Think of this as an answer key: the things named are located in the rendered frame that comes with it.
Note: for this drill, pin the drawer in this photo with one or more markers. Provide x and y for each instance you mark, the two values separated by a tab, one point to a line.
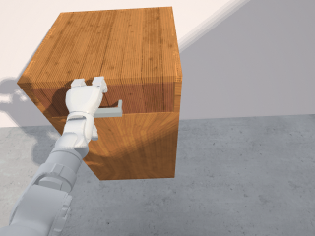
136	98

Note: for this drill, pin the cabinet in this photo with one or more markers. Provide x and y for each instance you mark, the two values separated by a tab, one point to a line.
125	46

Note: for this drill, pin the left robot upper arm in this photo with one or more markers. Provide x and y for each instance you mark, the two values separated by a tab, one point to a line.
42	212

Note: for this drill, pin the left robot forearm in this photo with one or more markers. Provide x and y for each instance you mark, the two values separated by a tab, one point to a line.
60	169

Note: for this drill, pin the left robot hand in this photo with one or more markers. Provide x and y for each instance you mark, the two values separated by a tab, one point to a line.
83	98

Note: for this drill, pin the handle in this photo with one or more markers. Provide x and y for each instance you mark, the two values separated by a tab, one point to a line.
110	111

